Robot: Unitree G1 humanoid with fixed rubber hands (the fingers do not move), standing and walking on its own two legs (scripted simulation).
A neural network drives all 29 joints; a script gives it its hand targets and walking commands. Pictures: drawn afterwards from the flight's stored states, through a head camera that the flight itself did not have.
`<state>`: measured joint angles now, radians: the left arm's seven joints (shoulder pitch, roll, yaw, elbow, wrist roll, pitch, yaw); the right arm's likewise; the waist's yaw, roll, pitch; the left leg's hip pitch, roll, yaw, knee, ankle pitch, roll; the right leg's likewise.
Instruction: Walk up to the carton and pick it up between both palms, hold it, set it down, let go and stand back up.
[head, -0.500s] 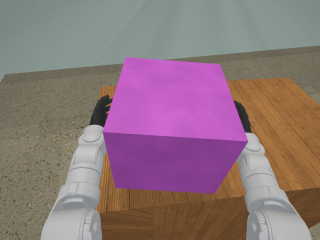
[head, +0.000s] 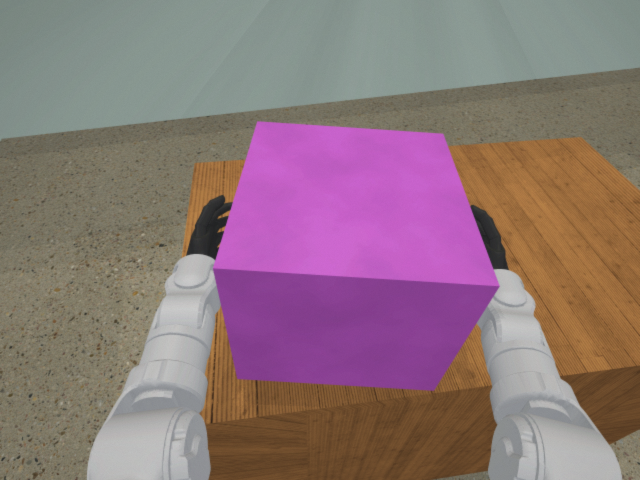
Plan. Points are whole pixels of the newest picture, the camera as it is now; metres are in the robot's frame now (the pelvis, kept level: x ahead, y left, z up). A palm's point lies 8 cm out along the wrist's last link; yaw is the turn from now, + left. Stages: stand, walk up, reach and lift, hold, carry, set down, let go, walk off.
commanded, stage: set down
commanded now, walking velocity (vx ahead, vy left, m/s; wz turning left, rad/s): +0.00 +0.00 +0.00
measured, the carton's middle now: (343, 252) +0.43 -0.06 +0.05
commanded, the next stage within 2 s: none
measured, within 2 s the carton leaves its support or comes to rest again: rests again in 0.76 s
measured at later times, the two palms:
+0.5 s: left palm (205, 267) +0.40 +0.13 +0.07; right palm (482, 277) +0.36 -0.24 +0.07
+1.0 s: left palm (210, 275) +0.41 +0.13 +0.05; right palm (480, 281) +0.36 -0.24 +0.05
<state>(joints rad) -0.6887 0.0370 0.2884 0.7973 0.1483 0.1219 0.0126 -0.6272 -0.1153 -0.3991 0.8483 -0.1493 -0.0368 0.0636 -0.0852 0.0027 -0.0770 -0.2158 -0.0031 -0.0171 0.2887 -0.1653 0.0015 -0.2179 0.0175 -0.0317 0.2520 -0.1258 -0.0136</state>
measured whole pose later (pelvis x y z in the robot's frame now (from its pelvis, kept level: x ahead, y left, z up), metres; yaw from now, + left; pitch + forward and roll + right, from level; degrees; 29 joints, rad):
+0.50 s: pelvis +0.00 +0.00 +0.00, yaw +0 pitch +7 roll +0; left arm -0.68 0.04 0.30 0.88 0.16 0.02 0.01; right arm -0.62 -0.10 -0.44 0.89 -0.19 -0.11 0.07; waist -0.08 0.01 -0.08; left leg -0.25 0.00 0.00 0.29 -0.16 0.00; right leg -0.26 0.01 -0.04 0.26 -0.12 -0.01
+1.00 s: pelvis +0.00 +0.00 +0.00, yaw -1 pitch +9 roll +0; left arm -0.68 0.04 0.32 0.98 0.18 -0.14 0.02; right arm -0.62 -0.10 -0.47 0.95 -0.21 -0.22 0.07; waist -0.08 0.01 -0.09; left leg -0.30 0.00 0.01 0.31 -0.17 0.00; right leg -0.31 0.01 -0.05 0.27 -0.12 -0.02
